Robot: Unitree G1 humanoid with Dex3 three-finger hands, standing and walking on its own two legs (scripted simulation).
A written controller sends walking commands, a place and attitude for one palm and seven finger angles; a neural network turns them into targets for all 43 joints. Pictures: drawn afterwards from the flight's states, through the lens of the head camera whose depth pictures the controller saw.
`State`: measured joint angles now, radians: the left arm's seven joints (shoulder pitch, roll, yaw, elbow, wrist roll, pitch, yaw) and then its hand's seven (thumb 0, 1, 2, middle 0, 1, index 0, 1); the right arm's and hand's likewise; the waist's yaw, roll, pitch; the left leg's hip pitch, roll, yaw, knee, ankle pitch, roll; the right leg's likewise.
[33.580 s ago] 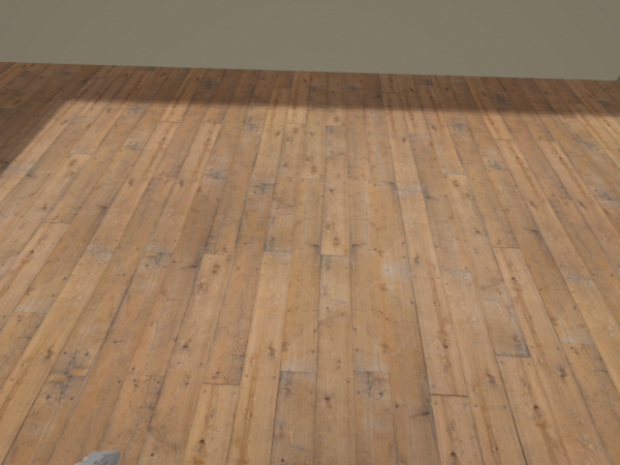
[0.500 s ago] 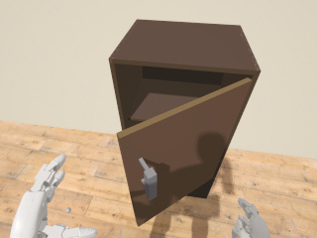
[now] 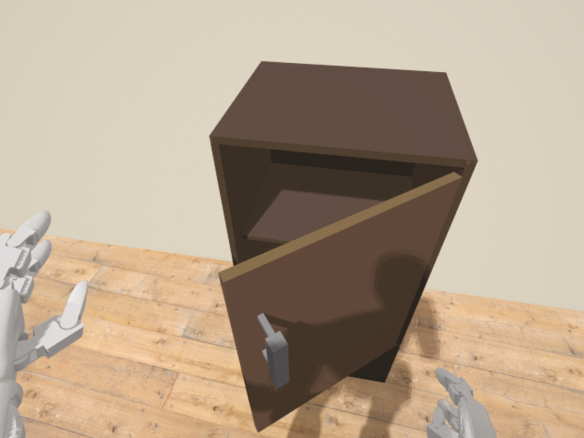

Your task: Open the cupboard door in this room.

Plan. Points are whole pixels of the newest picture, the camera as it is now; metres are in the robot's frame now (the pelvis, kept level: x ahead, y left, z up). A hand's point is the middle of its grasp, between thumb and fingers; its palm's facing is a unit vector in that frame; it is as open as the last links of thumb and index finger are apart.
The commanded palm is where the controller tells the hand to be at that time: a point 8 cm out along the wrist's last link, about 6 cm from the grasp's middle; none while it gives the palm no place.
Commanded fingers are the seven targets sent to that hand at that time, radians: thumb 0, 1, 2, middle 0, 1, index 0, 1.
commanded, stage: draw the hand back to the body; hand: left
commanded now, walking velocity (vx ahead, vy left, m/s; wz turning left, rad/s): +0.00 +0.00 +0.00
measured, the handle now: (271, 350) +0.27 +0.07 -0.05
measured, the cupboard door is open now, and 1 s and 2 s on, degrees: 41 41 41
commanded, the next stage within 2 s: step back with the hand held close in 0.38 s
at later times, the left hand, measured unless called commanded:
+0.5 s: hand (70, 314) +0.18 +0.25 +0.16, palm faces +0.44 -0.81 -0.38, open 7.4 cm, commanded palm +0.14 +0.29 +0.18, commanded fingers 0.00 0.90 0.90 -0.20 -0.30 -0.20 -0.30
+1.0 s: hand (49, 329) +0.16 +0.26 +0.17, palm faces +0.33 -0.79 -0.52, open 7.4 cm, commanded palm +0.11 +0.30 +0.18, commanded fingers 0.00 0.90 0.90 -0.20 -0.30 -0.20 -0.30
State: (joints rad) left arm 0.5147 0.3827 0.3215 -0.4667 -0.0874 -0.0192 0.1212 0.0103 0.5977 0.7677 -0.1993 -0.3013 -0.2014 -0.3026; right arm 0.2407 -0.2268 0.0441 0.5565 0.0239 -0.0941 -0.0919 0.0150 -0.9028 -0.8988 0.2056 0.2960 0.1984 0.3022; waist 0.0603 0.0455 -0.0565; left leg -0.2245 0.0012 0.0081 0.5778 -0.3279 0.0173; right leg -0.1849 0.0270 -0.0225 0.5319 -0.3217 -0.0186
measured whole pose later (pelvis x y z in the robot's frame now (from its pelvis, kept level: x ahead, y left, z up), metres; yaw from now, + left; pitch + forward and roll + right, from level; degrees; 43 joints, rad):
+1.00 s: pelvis -0.05 +0.01 +0.01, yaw -4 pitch -1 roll +0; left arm 0.57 0.44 0.42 -0.48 -0.05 -0.17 0.13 0.02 0.89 0.90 -0.21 -0.30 -0.22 -0.30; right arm 0.19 -0.24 -0.02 0.53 0.02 0.00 -0.07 0.01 -0.90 -0.90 0.20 0.30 0.20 0.30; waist -0.01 0.01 0.03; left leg -0.27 0.00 0.08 0.49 -0.21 0.04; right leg -0.27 0.03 0.04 0.47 -0.19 0.00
